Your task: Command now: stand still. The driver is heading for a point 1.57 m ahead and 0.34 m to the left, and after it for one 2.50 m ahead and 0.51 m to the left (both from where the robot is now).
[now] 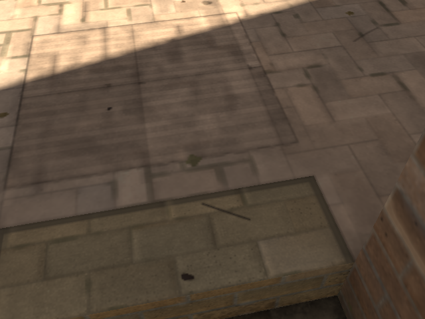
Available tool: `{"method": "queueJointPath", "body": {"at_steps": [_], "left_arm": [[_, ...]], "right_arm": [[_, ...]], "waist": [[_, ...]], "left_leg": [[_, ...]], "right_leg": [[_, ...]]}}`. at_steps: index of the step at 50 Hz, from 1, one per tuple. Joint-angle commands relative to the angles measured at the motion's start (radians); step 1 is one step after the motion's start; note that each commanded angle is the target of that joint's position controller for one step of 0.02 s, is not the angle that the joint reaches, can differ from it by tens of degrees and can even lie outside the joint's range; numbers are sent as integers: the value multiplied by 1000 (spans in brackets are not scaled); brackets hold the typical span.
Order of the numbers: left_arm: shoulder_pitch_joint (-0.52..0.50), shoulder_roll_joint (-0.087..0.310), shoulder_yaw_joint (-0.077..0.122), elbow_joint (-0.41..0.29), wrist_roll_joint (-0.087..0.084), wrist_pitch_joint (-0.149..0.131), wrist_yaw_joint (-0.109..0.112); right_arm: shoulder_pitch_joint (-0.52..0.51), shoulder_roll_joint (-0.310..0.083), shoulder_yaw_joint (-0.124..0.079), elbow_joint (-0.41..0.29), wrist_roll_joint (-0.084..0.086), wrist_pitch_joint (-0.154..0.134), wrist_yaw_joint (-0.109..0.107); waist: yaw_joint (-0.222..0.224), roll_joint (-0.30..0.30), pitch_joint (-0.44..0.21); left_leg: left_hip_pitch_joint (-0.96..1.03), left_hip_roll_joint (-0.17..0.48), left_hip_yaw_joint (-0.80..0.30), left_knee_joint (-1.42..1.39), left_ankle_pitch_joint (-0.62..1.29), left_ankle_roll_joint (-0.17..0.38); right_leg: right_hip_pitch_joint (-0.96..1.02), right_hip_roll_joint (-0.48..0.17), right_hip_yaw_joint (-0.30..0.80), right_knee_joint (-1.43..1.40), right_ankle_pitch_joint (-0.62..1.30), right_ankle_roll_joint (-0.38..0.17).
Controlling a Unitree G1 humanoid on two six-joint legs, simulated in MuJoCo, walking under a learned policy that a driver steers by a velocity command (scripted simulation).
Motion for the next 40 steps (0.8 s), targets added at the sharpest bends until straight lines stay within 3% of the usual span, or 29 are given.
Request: {"method": "queueJointPath", "body": {"at_steps": [1,26,29,30,33,40], "left_arm": [[128,71,5,21,-1,2,0],[166,55,-1,48,0,11,-6],[159,62,-1,48,3,9,-7],[171,93,10,44,2,-5,0],[155,69,6,37,1,-14,1],[162,71,7,31,-6,-16,3]], "right_arm": [[113,-73,-7,14,2,0,1],[160,-58,-3,25,0,8,-3],[150,-64,-4,25,-5,8,-2],[185,-55,-4,41,3,9,-4],[177,-58,-4,42,-1,7,-6],[184,-48,-3,45,6,5,-6]], "waist": [[-2,-9,93],[-4,-13,99],[-3,-13,98],[-7,-20,91],[-8,-15,111],[-6,-11,119]], "left_leg": [[-53,-12,-15,-64,92,8],[-60,-11,-5,-73,82,-3],[-67,-11,-5,-75,64,-4],[-58,-8,-5,-68,41,4],[-72,-6,-6,-66,35,6],[-90,-5,-4,-56,60,6]], "right_leg": [[-20,26,-18,-59,182,-27],[-7,26,-14,-65,180,-26],[-6,27,-9,-67,159,-24],[-7,30,-16,-66,128,-16],[-20,33,-12,-69,121,-16],[-4,32,-13,-60,174,-24]]}}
